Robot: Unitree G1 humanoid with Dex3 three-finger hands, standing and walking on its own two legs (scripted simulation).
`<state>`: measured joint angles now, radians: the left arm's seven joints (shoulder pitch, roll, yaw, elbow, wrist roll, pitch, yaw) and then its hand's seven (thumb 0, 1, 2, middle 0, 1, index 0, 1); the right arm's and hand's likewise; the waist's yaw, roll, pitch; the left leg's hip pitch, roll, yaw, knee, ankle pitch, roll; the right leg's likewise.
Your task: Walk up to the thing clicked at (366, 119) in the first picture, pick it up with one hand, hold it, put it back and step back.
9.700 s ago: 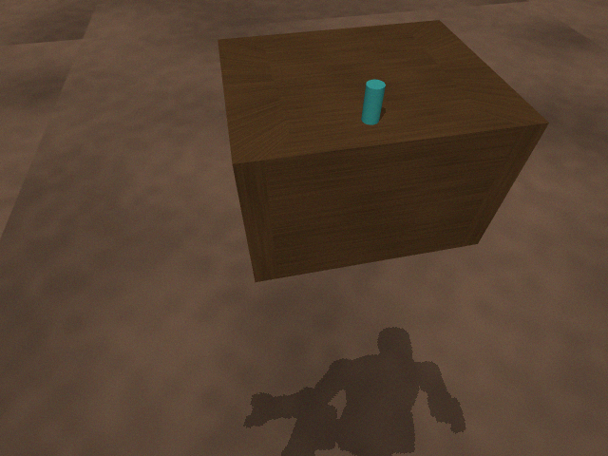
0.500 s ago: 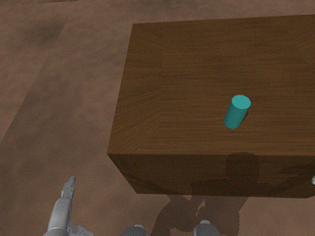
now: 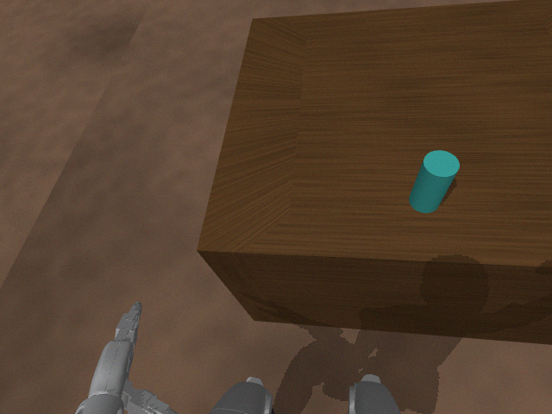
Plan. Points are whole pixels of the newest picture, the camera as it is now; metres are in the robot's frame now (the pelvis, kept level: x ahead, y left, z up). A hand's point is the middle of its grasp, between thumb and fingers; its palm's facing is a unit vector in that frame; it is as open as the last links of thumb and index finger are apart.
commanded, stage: go down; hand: right
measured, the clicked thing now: (431, 183) +0.50 -0.19 -0.06
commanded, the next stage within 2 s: approach in 0.26 s
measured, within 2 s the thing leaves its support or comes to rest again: neither
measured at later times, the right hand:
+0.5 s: hand out of the picture +0.41 -0.38 +0.05, palm faces +0.22 +0.98 -0.04, open 17.5 cm
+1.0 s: hand (478, 199) +0.47 -0.26 -0.06, palm faces +0.13 +0.99 +0.05, open 17.7 cm
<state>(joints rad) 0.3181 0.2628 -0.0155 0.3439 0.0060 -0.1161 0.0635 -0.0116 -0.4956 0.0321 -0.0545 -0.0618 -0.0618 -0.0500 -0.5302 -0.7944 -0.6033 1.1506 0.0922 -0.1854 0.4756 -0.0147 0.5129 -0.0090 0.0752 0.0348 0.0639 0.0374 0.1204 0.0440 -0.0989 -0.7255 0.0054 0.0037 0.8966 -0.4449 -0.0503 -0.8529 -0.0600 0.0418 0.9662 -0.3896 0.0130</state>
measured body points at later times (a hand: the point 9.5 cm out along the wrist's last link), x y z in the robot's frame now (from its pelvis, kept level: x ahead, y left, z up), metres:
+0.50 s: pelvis +0.00 +0.00 -0.01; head +0.10 -0.06 +0.43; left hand +0.15 +0.25 -0.04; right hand +0.39 -0.43 +0.05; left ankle -0.01 +0.16 -0.68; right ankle +0.04 -0.12 -0.68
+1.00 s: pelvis -0.01 +0.00 -0.06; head +0.14 -0.08 +0.35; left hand +0.14 +0.27 -0.04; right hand +0.46 -0.32 -0.06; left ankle -0.01 +0.16 -0.68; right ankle +0.04 -0.12 -0.68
